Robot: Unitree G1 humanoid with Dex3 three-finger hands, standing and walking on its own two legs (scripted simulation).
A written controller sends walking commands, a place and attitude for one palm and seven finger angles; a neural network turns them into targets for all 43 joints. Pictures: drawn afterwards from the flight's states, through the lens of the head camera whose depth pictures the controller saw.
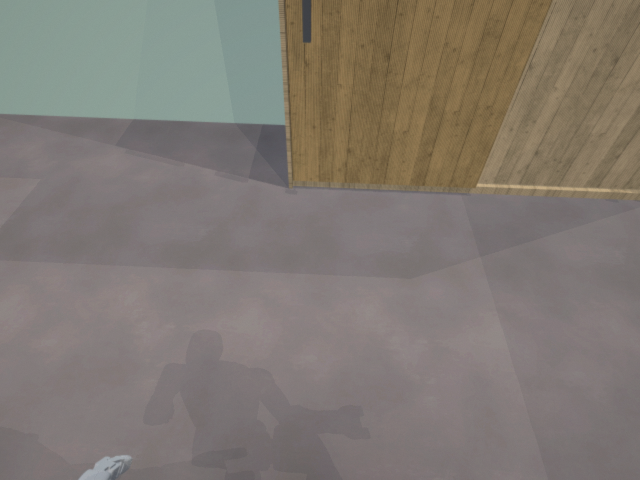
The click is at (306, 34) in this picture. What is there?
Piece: wardrobe's sliding door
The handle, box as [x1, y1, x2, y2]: [302, 0, 310, 42]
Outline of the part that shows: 302,0 303,42 310,42 310,0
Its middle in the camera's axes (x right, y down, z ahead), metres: -0.05 -0.81 +1.22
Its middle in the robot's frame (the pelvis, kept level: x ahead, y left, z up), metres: +1.47 +0.13 +0.12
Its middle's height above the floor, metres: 0.88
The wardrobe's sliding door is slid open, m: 0.00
